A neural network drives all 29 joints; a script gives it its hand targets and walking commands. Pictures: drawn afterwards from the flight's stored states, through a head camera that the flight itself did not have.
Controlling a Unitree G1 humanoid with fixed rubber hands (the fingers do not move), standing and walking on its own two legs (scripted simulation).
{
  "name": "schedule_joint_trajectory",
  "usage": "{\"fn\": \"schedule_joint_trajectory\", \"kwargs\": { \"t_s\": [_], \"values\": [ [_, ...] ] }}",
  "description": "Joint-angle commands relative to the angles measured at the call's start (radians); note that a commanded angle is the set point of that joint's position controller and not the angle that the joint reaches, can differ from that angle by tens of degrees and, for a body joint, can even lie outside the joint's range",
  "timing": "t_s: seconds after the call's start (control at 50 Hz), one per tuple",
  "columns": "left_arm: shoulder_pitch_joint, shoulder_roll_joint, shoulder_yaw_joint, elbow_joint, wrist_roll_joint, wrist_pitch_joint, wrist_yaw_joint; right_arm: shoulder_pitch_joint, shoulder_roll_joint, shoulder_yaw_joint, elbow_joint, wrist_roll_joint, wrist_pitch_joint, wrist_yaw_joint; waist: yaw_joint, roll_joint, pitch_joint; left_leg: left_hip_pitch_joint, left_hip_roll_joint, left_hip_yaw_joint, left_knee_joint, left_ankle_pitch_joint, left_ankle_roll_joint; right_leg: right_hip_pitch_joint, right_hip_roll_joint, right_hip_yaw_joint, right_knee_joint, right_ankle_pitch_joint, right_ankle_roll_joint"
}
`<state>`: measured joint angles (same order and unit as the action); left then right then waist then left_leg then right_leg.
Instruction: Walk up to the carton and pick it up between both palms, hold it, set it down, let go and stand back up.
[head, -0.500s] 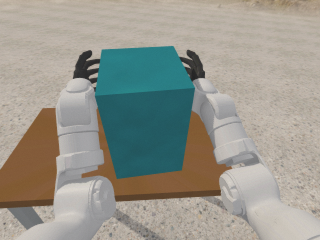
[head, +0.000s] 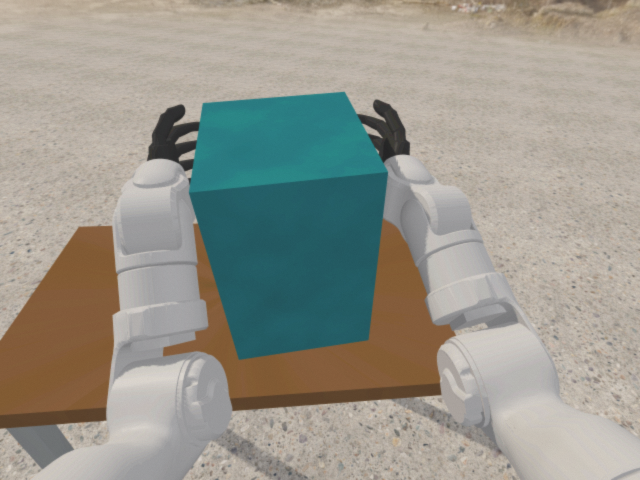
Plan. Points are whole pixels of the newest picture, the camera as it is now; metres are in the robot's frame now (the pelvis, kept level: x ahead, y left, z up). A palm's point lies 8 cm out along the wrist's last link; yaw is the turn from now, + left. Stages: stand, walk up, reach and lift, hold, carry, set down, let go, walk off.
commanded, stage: hold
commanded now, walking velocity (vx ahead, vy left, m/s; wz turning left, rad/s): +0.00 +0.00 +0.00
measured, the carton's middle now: (290, 228) +0.34 +0.00 +0.21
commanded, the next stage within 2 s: none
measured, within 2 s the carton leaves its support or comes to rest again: neither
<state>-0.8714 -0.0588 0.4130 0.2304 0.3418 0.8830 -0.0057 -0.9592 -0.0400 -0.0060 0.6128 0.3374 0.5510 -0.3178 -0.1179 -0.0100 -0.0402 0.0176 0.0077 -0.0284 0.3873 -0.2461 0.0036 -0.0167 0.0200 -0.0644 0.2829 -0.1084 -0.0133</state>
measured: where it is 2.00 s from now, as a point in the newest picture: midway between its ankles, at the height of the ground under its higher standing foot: outside the picture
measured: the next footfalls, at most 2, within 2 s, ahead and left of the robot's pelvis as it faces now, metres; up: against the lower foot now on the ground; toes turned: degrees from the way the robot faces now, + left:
none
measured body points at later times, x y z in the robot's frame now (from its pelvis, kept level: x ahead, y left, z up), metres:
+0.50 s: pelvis +0.00 +0.00 +0.00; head -0.07 +0.01 +0.44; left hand +0.38 +0.13 +0.28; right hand +0.38 -0.13 +0.28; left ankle -0.01 +0.11 -0.75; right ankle +0.04 -0.11 -0.75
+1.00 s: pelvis +0.00 +0.00 +0.00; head -0.08 +0.02 +0.44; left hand +0.38 +0.13 +0.28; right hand +0.38 -0.12 +0.28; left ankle -0.01 +0.11 -0.75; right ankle +0.04 -0.11 -0.75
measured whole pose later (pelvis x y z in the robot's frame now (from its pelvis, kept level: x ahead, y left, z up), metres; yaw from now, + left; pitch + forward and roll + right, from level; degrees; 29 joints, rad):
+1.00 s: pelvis +0.00 +0.00 +0.00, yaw +0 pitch -9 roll -1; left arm -0.88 -0.05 0.41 0.24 0.34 0.89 0.00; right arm -0.97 -0.04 -0.01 0.61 0.34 0.56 -0.32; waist -0.12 0.00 -0.04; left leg 0.01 0.00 -0.03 0.39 -0.25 0.01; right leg -0.02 0.02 -0.06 0.28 -0.11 -0.01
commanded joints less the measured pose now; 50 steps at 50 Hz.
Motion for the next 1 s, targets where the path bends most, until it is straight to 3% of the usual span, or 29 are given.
{"fn": "schedule_joint_trajectory", "kwargs": {
  "t_s": [0.0,0.16,0.44,0.84,0.98],
  "values": [
    [-0.761,-0.569,-0.492,-0.025,-0.164,-0.061,-0.126,-0.815,0.691,0.287,-0.276,0.118,-0.034,0.093,-0.004,0.062,-0.339,-0.152,-0.043,0.016,-0.094,0.173,-0.035,0.243,0.053,0.015,0.011,0.128,0.047],
    [-0.773,-0.573,-0.481,-0.001,-0.172,-0.068,-0.122,-0.833,0.689,0.276,-0.265,0.118,-0.036,0.095,-0.004,0.053,-0.356,-0.154,-0.044,0.013,-0.094,0.176,-0.034,0.25,0.056,0.015,0.012,0.129,0.046],
    [-0.747,-0.558,-0.492,-0.058,-0.175,-0.058,-0.127,-0.809,0.69,0.314,-0.326,0.148,-0.027,0.078,-0.008,0.047,-0.386,-0.116,-0.055,0.012,-0.066,0.259,-0.042,0.275,0.055,0.018,0.018,0.227,0.059],
    [-0.743,-0.562,-0.485,-0.038,-0.169,-0.051,-0.127,-0.816,0.685,0.306,-0.316,0.138,-0.022,0.083,-0.002,0.043,-0.364,-0.129,-0.05,0.013,-0.077,0.23,-0.037,0.263,0.057,0.017,0.015,0.194,0.053],
    [-0.761,-0.572,-0.499,-0.043,-0.176,-0.055,-0.126,-0.817,0.677,0.293,-0.304,0.136,-0.025,0.086,-0.015,0.06,-0.376,-0.128,-0.047,0.009,-0.074,0.234,-0.044,0.263,0.058,0.016,0.017,0.19,0.048]
  ]
}}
